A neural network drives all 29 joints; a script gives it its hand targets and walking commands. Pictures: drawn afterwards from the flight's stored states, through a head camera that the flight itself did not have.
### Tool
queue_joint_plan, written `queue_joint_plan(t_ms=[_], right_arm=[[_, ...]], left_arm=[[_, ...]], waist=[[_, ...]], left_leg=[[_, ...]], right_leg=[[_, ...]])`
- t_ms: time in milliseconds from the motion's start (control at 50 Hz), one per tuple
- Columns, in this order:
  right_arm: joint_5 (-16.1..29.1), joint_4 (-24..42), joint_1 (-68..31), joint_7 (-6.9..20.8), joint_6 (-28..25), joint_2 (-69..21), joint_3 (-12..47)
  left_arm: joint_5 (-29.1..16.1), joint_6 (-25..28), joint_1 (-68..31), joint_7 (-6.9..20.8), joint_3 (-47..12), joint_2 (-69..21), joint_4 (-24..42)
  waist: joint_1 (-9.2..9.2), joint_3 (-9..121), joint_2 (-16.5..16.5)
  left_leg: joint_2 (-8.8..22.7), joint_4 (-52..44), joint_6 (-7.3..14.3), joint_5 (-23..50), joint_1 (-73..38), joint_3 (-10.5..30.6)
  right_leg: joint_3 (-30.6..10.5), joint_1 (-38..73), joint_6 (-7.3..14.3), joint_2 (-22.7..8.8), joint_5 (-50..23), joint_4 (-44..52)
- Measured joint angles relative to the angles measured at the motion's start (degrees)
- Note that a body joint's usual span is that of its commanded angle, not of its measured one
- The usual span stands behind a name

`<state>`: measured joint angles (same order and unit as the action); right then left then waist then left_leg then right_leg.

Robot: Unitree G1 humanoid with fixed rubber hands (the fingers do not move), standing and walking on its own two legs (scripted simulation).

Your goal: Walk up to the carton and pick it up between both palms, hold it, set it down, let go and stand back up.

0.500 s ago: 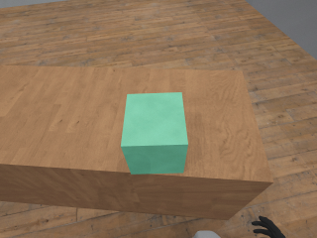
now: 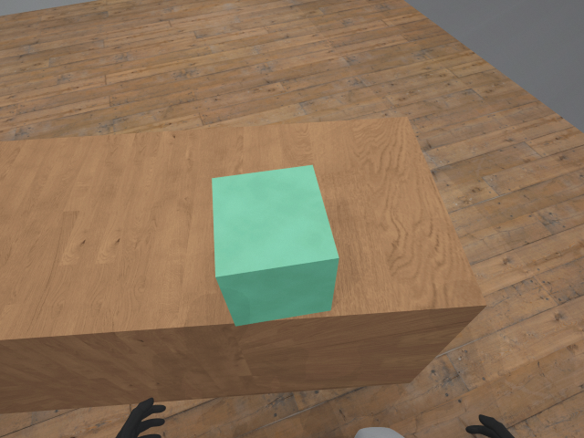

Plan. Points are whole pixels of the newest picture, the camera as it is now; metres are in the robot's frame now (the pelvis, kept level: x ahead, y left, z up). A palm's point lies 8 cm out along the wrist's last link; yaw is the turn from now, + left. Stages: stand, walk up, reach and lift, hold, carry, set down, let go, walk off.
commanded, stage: walk up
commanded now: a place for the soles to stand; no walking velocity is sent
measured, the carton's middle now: (273, 246) +0.43 +0.04 -0.07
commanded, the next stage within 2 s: none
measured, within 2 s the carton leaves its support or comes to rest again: neither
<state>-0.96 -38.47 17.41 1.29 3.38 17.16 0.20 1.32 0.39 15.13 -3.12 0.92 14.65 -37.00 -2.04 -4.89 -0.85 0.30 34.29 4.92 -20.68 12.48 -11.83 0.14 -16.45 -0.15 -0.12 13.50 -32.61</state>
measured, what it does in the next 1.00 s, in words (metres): steps on the spot: left foot, then right foot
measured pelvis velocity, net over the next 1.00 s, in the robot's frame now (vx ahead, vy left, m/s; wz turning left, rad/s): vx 0.01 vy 0.02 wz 0.05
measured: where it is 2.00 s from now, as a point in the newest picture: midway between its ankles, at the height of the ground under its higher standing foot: outside the picture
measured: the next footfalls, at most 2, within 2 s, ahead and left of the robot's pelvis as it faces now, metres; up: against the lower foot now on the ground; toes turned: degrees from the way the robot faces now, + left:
left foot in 0.20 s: +0.05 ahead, +0.12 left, +0.00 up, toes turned +5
right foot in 0.44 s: +0.05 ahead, -0.10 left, +0.00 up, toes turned +0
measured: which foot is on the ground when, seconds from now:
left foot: down 0.00-0.02, up 0.04-0.18, down 0.20-1.00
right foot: down 0.00-0.24, up 0.26-0.42, down 0.44-1.00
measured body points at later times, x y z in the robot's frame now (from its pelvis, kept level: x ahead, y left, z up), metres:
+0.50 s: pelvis -0.01 +0.04 +0.00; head +0.01 +0.05 +0.45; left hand +0.08 +0.31 -0.12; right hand +0.08 -0.22 -0.10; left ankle -0.01 +0.16 -0.73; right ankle +0.01 -0.10 -0.73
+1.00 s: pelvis +0.01 +0.02 +0.01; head +0.01 +0.02 +0.46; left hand +0.11 +0.29 -0.10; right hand +0.12 -0.23 -0.10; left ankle -0.01 +0.16 -0.73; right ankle +0.01 -0.10 -0.73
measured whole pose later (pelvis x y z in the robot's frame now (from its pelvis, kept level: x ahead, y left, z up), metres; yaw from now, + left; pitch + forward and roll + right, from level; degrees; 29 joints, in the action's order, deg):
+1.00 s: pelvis +0.01 +0.02 +0.01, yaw +3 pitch -1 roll +0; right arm -0.4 -37.0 19.7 0.5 -0.1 15.7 -0.6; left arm 0.4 0.0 15.2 0.6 0.0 15.1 -41.0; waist -0.1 -0.9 0.0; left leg 1.3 30.7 -1.0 -17.6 11.9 0.1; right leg 1.8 -12.5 -0.3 -1.4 17.3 -31.1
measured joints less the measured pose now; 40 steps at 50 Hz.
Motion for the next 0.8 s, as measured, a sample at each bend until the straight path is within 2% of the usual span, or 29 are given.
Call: queue_joint_plan(t_ms=[60, 120, 160, 200, 220, 260, 300, 340, 380, 440, 480, 560, 800], right_arm=[[-0.4, 0.2, 1.1, 0.2, 0.8, 0.2, -0.4], [-1.2, 0.6, 1.7, 0.6, 1.2, 0.2, -1.1], [-1.1, 0.9, 2.0, 0.8, 0.8, 0.3, -1.6], [-0.5, 1.2, 2.6, 1.0, -0.3, 0.4, -2.2], [-0.3, 1.1, 2.8, 0.9, -0.9, 0.2, -2.5], [-0.3, 0.7, 3.4, 0.7, -1.9, -0.5, -2.6], [-0.1, 0.4, 4.2, 0.2, -2.2, -1.1, -2.3], [-0.2, 0.1, 4.5, -0.5, -2.4, -2.0, -2.0], [-0.4, 0.5, 4.6, -0.8, -2.8, -2.7, -1.4], [0.0, 1.0, 4.0, -0.6, -3.1, -2.5, -1.0], [0.6, 0.8, 3.1, -0.5, -3.2, -1.9, -0.9], [1.0, 1.3, 2.9, -0.6, -3.3, -2.0, -0.5], [0.8, 2.1, 1.6, -0.7, -3.6, -1.7, -0.5]], left_arm=[[0.5, -0.1, -0.2, 0.0, -0.5, -0.2, 0.0], [1.0, -0.5, 0.0, -0.3, -0.1, 0.2, -0.5], [1.2, -0.8, 0.1, -0.3, 0.3, 0.5, -0.9], [1.2, -1.2, 0.1, 0.4, 0.5, 0.9, -1.1], [0.9, -1.5, -0.1, 0.9, 0.6, 1.2, -1.3], [0.1, -2.0, 0.1, 1.9, 0.9, 1.8, -2.0], [-0.4, -2.5, 1.2, 2.5, 1.1, 2.1, -2.6], [-0.5, -2.6, 2.3, 2.9, 1.4, 2.6, -3.0], [-0.5, -2.0, 2.9, 3.0, 1.7, 2.9, -3.3], [-0.4, -0.7, 3.1, 3.1, 1.5, 2.5, -3.4], [0.0, -0.4, 2.4, 3.0, 0.9, 1.4, -4.0], [-0.4, -0.5, 1.8, 3.4, -0.2, 0.6, -4.3], [-1.0, -0.2, 0.0, 3.6, -1.0, 0.3, -4.0]], waist=[[0.36, 0.5, -0.5], [1.39, 0.8, 0.0], [1.72, 0.8, 0.1], [2.05, 0.9, 0.3], [2.13, 0.8, 0.7], [2.47, 1.1, 2.2], [1.93, 2.7, 1.8], [1.55, 3.5, 2.1], [1.39, 3.7, 2.4], [1.66, 2.9, 2.6], [1.68, 2.1, 1.3], [1.89, 3.2, 1.3], [1.99, 4.6, 1.1]], left_leg=[[-0.2, 4.7, -4.4, -3.0, 2.4, 2.9], [-0.1, 12.3, -5.9, -10.0, 5.3, 8.1], [1.0, 12.0, -5.9, -9.2, 5.8, 10.5], [2.0, 6.0, -5.6, -4.5, 4.3, 11.7], [1.7, 3.7, -5.7, 0.6, 3.7, 11.2], [0.3, 3.5, -5.2, 2.5, 3.3, 10.0], [0.6, 3.7, -4.1, 0.9, 3.6, 10.2], [0.9, 2.1, -3.7, 1.0, 3.0, 10.3], [1.0, 0.5, -4.2, 2.1, 2.6, 10.4], [1.0, 0.8, -4.5, 1.9, 3.0, 10.2], [1.6, 1.1, -4.6, 1.7, 2.8, 10.7], [0.8, -1.6, -4.7, 2.6, 1.2, 10.4], [0.6, -3.4, -5.3, 2.9, -0.5, 11.1]], right_leg=[[0.2, -1.0, 0.0, -0.3, 1.5, -1.5], [-0.1, -1.7, 0.3, -1.2, 2.3, -2.9], [0.0, -1.8, -0.3, -2.1, 2.1, -2.9], [-0.1, -2.3, -1.2, -3.0, 2.2, -3.6], [-0.4, -2.7, -1.7, -3.8, 2.7, -4.7], [-2.1, -3.5, -1.4, -4.7, 6.5, -7.4], [-2.4, -4.6, -1.0, -2.9, 12.4, -11.8], [-1.9, -4.5, -0.7, -1.6, 14.0, -14.0], [-1.1, -2.9, -0.4, -1.3, 13.2, -10.7], [-0.1, 1.3, -0.3, -1.2, 3.6, 0.5], [0.4, 2.1, -1.1, -0.7, 0.7, 1.9], [0.2, 2.5, -1.6, -1.5, 2.4, 1.7], [0.9, 3.6, -0.8, -1.7, 3.6, 1.5]])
